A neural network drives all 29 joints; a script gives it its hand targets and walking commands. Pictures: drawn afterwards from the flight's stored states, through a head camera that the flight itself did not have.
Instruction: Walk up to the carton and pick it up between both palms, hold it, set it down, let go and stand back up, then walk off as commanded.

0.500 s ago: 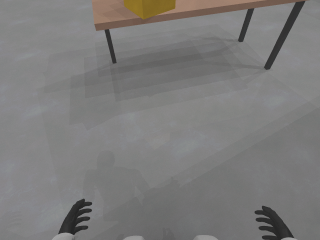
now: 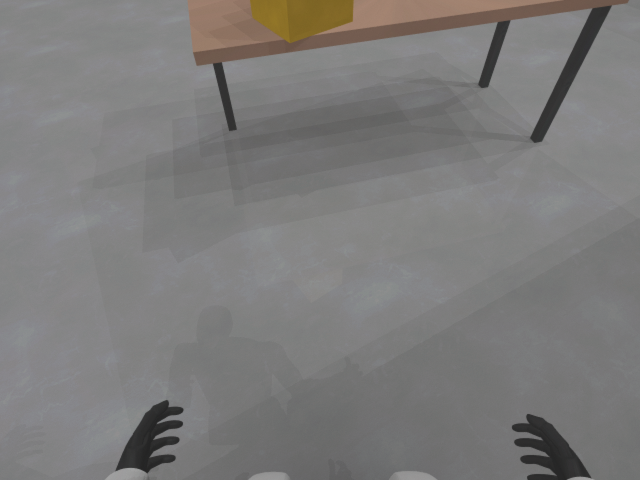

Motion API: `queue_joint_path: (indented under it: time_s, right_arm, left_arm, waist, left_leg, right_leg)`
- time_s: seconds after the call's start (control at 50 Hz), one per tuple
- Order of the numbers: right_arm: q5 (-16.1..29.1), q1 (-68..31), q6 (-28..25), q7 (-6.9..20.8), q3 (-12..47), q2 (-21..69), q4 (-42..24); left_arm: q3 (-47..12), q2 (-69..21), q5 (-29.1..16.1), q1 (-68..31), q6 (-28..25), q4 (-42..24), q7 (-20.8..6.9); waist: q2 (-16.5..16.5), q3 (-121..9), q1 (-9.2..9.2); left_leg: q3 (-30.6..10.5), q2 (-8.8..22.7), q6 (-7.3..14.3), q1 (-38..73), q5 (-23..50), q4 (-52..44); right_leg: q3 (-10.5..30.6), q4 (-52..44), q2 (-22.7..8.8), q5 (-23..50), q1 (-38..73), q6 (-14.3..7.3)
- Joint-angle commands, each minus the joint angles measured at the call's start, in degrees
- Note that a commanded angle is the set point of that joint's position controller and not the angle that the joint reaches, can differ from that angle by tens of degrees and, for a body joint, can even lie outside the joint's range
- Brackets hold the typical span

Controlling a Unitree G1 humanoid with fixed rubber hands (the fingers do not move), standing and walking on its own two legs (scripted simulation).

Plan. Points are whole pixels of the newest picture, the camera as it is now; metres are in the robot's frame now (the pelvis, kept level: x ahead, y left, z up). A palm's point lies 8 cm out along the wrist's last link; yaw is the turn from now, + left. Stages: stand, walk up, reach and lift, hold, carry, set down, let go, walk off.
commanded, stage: stand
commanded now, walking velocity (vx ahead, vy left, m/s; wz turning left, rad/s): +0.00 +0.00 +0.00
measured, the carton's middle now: out of the picture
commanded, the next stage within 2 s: walk up in 0.90 s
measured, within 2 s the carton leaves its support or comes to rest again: neither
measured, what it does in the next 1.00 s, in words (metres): stands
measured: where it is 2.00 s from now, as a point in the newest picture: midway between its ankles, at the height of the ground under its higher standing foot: (328, 436)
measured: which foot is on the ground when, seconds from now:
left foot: down 0.00-1.00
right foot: down 0.00-1.00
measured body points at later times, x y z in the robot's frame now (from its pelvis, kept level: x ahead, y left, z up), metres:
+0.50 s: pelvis -0.01 +0.00 +0.00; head +0.01 +0.01 +0.45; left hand +0.14 +0.26 -0.10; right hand +0.12 -0.29 -0.10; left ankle +0.01 +0.12 -0.72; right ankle +0.01 -0.12 -0.72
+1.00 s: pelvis -0.02 +0.00 +0.00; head -0.01 +0.00 +0.45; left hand +0.12 +0.27 -0.10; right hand +0.12 -0.29 -0.10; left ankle +0.01 +0.12 -0.72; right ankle +0.01 -0.12 -0.72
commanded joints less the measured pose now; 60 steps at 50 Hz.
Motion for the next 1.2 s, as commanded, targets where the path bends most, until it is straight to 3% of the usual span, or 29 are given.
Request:
queue_joint_path:
  time_s: [0.0, 0.02, 0.12, 0.16, 0.18, 0.22, 0.28, 0.38, 0.4, 0.5, 0.52, 0.54, 0.56, 0.62, 0.68, 0.7, 0.76, 0.84, 0.88, 0.94, 0.98, 1.04, 1.06, 1.08, 1.1, 1.12, 1.14, 1.16, 1.18]
  right_arm:
    - [-2.0, -4.0, -2.2, 0.1, -3.8, -11.7, -3.3]
    - [-1.3, -3.9, -2.4, 0.0, -4.4, -13.4, -3.0]
    - [-1.8, -2.7, -2.8, -0.4, -4.1, -12.6, -2.9]
    - [-1.0, -3.8, -3.0, -0.5, -3.4, -11.0, -2.3]
    - [-1.4, -4.5, -3.0, -0.5, -4.1, -10.9, -2.4]
    - [-0.8, -4.1, -2.7, -0.1, -3.9, -11.8, -1.4]
    - [-1.1, -2.7, -2.5, -0.7, -3.7, -12.4, -0.3]
    - [-1.1, -4.6, -2.8, -0.3, -4.5, -12.9, 0.0]
    - [-2.5, -5.9, -2.6, -0.4, -4.2, -13.8, -0.3]
    - [-1.5, -5.5, -2.9, -0.4, -3.4, -12.0, 0.0]
    - [-1.1, -4.7, -2.7, -0.4, -3.3, -11.3, 0.4]
    - [-0.8, -5.7, -2.8, -0.3, -3.3, -12.5, 0.2]
    - [-1.4, -5.7, -2.5, -0.2, -4.1, -13.4, 0.6]
    - [-1.2, -5.3, -2.9, -0.4, -3.3, -11.4, 0.4]
    - [-1.0, -5.2, -2.7, -0.1, -3.5, -11.4, 2.2]
    - [-1.6, -5.4, -3.0, 0.0, -2.8, -12.0, 2.1]
    - [-1.0, -6.0, -2.6, -0.6, -3.4, -14.0, 2.3]
    - [-0.5, -5.3, -2.1, -0.1, -3.4, -11.6, 3.4]
    - [-0.7, -7.1, -2.3, -0.1, -3.5, -11.4, 2.5]
    - [-1.0, -5.4, -2.4, -0.3, -3.7, -13.5, 4.2]
    - [-1.4, -6.4, -2.1, -0.1, -3.6, -13.2, 4.5]
    - [-1.1, -4.5, -2.5, 0.2, -3.0, -11.4, 5.1]
    - [-0.9, -7.0, -2.4, 0.0, -3.0, -11.7, 5.0]
    - [-0.7, -4.2, -3.2, 1.7, -6.0, -19.0, 3.0]
    - [-0.8, -4.0, -3.4, 2.3, -6.3, -18.6, 3.3]
    - [-1.5, -5.5, -3.6, 2.2, -5.9, -16.8, 2.3]
    - [-1.7, -9.0, -3.9, 2.5, -6.0, -16.7, -0.2]
    - [-1.3, -7.1, -4.3, 2.7, -5.7, -16.2, 0.0]
    - [-1.1, -3.7, -4.1, 3.2, -6.4, -17.3, 0.2]
  left_arm:
    - [3.1, 16.0, -0.6, -1.6, -2.8, 0.7, 0.7]
    - [2.7, 15.3, -0.3, -3.4, -2.7, 0.5, 0.7]
    - [2.5, 15.4, -0.9, -3.7, -2.6, 1.0, 0.9]
    - [2.3, 15.2, -0.4, -3.6, -3.0, 0.6, 0.9]
    - [2.5, 15.7, -0.4, -3.1, -3.3, 1.1, 1.1]
    - [2.2, 15.2, -1.0, -2.1, -3.4, 1.5, 0.7]
    - [2.6, 15.7, -0.6, -4.3, -3.2, 1.4, 0.5]
    - [2.3, 16.1, -0.3, -5.4, -2.9, 1.9, 0.7]
    - [2.6, 15.9, -0.3, -4.3, -2.7, 2.1, 0.3]
    - [2.4, 15.5, -0.3, -4.8, -2.7, 3.2, 0.5]
    - [2.8, 16.0, -0.1, -5.2, -2.8, 2.5, 0.7]
    - [2.6, 14.6, -0.3, -4.5, -3.1, 3.0, 0.5]
    - [2.8, 16.2, -0.3, -3.8, -3.1, 3.3, 0.5]
    - [2.3, 16.2, -0.9, -3.7, -3.2, 4.1, 0.2]
    - [2.2, 15.3, -0.8, -4.5, -3.2, 4.0, 0.6]
    - [2.7, 16.3, -0.8, -4.1, -3.1, 4.1, 0.7]
    - [2.5, 15.2, -1.3, -4.2, -3.1, 4.5, 0.7]
    - [2.7, 17.8, -0.7, -3.9, -3.1, 5.3, 0.8]
    - [2.7, 16.9, -0.6, -5.2, -2.8, 5.4, 1.0]
    - [2.1, 15.1, -0.3, -4.9, -2.4, 6.4, 0.8]
    - [2.4, 15.8, -0.3, -1.7, -2.9, 6.4, 0.6]
    - [2.6, 17.4, -0.4, -5.3, -2.7, 7.3, 0.6]
    - [2.3, 17.1, -0.2, -5.4, -2.7, 7.3, 0.7]
    - [5.6, 23.8, 1.0, 0.9, -3.8, 5.8, -1.2]
    - [6.7, 26.3, 1.8, 5.6, -4.1, 6.8, -1.9]
    - [7.3, 26.9, 1.8, 5.5, -4.5, 7.0, -2.1]
    - [7.2, 25.9, 1.8, 6.7, -4.8, 5.8, -2.0]
    - [7.2, 25.4, 1.1, 5.2, -4.8, 6.6, -1.9]
    - [6.9, 25.9, 1.7, 2.3, -5.0, 5.2, -1.9]
  waist:
    - [0.4, -7.2, 0.78]
    - [-2.3, -5.9, 0.31]
    - [0.6, -7.5, -0.26]
    - [-2.9, -6.0, 0.06]
    - [0.0, -7.9, -0.14]
    - [-4.5, -7.7, 0.53]
    - [1.4, -7.6, -0.2]
    - [-2.5, -3.1, -0.52]
    - [2.0, -2.4, 0.75]
    - [0.3, -4.0, 0.68]
    - [-2.5, -4.0, -0.12]
    - [-2.1, -8.4, 0.25]
    - [2.7, -7.2, 0.04]
    - [1.8, -6.6, -0.5]
    - [-3.3, -6.1, 0.08]
    - [0.2, -4.5, 0.56]
    - [0.1, -6.9, 0.42]
    - [-6.9, -5.3, 0.09]
    - [-0.5, -4.8, -0.86]
    - [1.7, -6.1, -0.94]
    - [2.2, -6.1, 1.69]
    - [-3.3, -5.2, -1.24]
    - [-0.6, -4.6, -0.11]
    - [-3.9, -8.2, 2.89]
    - [-8.3, -5.1, 4.25]
    - [-15.6, -0.7, 4.04]
    - [-9.7, 1.8, 6.42]
    - [-8.5, 0.7, 5.66]
    - [-7.8, -2.8, 1.82]
  left_leg:
    - [-5.8, 4.7, 4.4, 3.7, 14.0, -9.7]
    - [-6.1, 5.1, 4.6, 1.6, 12.8, -9.3]
    - [-6.5, 4.7, 5.0, 3.2, 10.7, -9.7]
    - [-5.6, 5.3, 5.3, 2.6, 11.5, -9.0]
    - [-5.5, 4.4, 5.0, 2.3, 12.7, -8.8]
    - [-4.1, 4.0, 4.3, 2.2, 11.7, -8.3]
    - [-5.4, 4.5, 4.2, 4.3, 11.6, -9.5]
    - [-5.6, 4.9, 4.4, 2.1, 6.2, -11.1]
    - [-7.3, 6.1, 4.8, -0.2, 6.4, -11.5]
    - [-6.0, 4.1, 4.5, 0.8, 8.9, -11.4]
    - [-6.0, 5.3, 4.6, 1.7, 10.5, -12.0]
    - [-5.7, 5.5, 4.2, 5.1, 13.7, -10.8]
    - [-5.4, 5.3, 4.3, 4.6, 12.4, -10.3]
    - [-6.4, 4.9, 4.7, 2.8, 11.6, -10.3]
    - [-5.5, 4.9, 4.6, 3.7, 12.7, -9.8]
    - [-6.0, 5.4, 4.4, 2.4, 12.8, -11.5]
    - [-6.3, 5.2, 4.7, 3.0, 15.9, -10.6]
    - [-4.9, 3.6, 4.1, 2.3, 12.5, -8.8]
    - [-5.2, 4.8, 4.0, 5.9, 12.2, -10.2]
    - [-8.4, 7.2, 4.6, 4.4, 9.9, -12.9]
    - [-7.9, 6.8, 5.0, 1.8, 7.1, -14.7]
    - [-5.8, 4.7, 3.6, 3.3, 6.9, -13.9]
    - [-5.7, 4.6, 3.7, 3.7, 8.0, -13.2]
    - [-7.8, 2.8, 5.8, -6.4, -18.2, -9.9]
    - [-3.3, -0.8, 4.0, -17.2, -21.5, -3.6]
    - [3.6, -0.7, 2.9, -23.8, -9.1, 6.8]
    - [0.5, 1.2, 2.9, -28.5, -8.5, 10.3]
    - [-0.8, 1.7, 1.9, -27.4, -5.9, 10.1]
    - [-1.4, 3.4, 2.4, -22.2, -6.1, 6.7]
  right_leg:
    - [6.3, -8.8, -4.9, 9.8, 2.0, -4.7]
    - [5.9, -9.6, -4.7, 13.5, 2.8, -5.1]
    - [7.4, -9.2, -5.3, 9.6, 2.8, -5.1]
    - [6.9, -9.7, -4.6, 12.1, 1.8, -4.9]
    - [8.5, -10.1, -5.8, 11.7, 3.5, -5.2]
    - [7.2, -10.4, -5.5, 11.0, 3.3, -5.1]
    - [7.8, -10.8, -5.6, 10.5, 1.5, -4.7]
    - [7.9, -12.6, -5.1, 6.1, -0.4, -4.9]
    - [6.5, -10.4, -4.5, 6.7, 0.6, -4.5]
    - [8.7, -10.8, -5.8, 8.2, 1.6, -5.5]
    - [6.9, -11.7, -4.8, 10.4, 2.3, -4.5]
    - [6.3, -10.2, -5.2, 11.6, 3.3, -4.4]
    - [7.1, -10.5, -4.9, 12.0, 1.7, -4.3]
    - [8.6, -11.0, -5.7, 11.0, 3.3, -5.1]
    - [7.1, -10.0, -5.0, 11.6, 2.3, -4.6]
    - [7.5, -10.9, -5.2, 13.2, 2.4, -4.4]
    - [7.3, -10.4, -5.9, 17.7, 4.4, -4.6]
    - [9.5, -11.8, -7.6, 13.4, 2.3, -5.9]
    - [10.3, -13.8, -7.3, 10.4, -0.9, -4.8]
    - [7.4, -13.0, -5.5, 9.2, 2.8, -4.0]
    - [6.6, -12.7, -5.4, 6.1, 4.3, -4.1]
    - [8.0, -15.2, -5.9, 3.6, 1.6, -4.4]
    - [8.0, -16.5, -6.1, 2.8, 1.4, -4.1]
    - [11.4, -16.3, -6.8, -25.4, 9.8, -7.5]
    - [20.3, -21.1, -11.0, -37.0, 14.5, -10.3]
    - [28.0, -27.3, -18.6, -35.0, 18.4, -14.2]
    - [30.8, -29.7, -21.1, -29.9, 19.3, -16.8]
    - [27.8, -29.3, -19.7, -23.0, 20.0, -16.2]
    - [25.5, -27.3, -20.4, -20.2, 19.1, -15.5]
